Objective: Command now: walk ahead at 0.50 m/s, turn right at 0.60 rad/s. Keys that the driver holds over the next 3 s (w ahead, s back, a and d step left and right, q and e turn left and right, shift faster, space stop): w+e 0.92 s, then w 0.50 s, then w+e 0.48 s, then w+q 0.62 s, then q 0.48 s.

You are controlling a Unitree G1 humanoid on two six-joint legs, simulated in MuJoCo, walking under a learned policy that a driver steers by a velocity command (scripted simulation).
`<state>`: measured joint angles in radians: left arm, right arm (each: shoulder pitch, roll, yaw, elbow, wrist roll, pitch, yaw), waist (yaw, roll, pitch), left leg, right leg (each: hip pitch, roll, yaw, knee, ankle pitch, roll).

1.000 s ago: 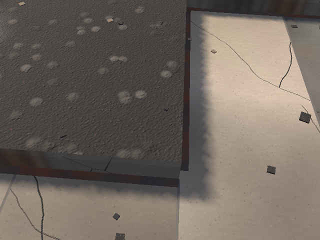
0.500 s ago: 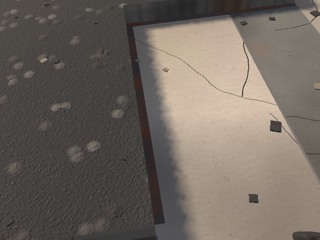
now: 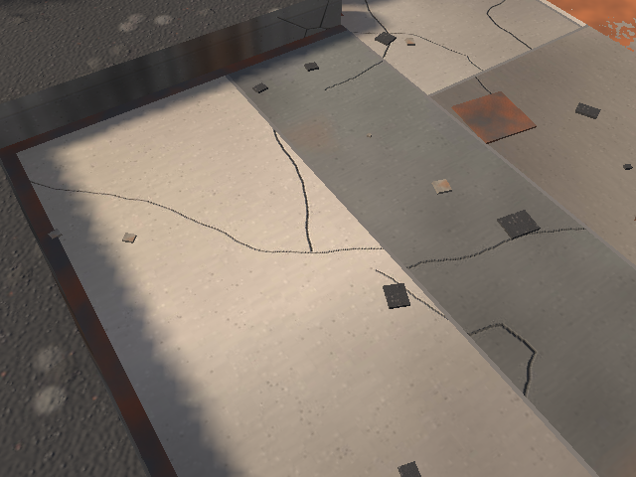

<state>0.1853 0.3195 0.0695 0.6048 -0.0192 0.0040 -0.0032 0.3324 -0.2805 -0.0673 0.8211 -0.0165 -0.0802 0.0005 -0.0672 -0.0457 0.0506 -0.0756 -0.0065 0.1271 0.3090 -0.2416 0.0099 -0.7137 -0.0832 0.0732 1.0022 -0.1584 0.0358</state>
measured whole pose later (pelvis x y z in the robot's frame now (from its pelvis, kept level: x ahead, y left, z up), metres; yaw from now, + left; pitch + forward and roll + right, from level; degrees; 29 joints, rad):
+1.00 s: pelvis +0.56 -0.15 +0.00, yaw -35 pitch +1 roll +2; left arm 0.19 0.32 0.08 0.62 -0.02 -0.01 0.00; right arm 0.30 -0.28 -0.07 0.84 0.00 -0.09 0.00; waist -0.07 -0.05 0.04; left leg -0.09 -0.02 0.13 0.29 -0.22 0.02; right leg -0.68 -0.08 0.07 0.97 -0.18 0.01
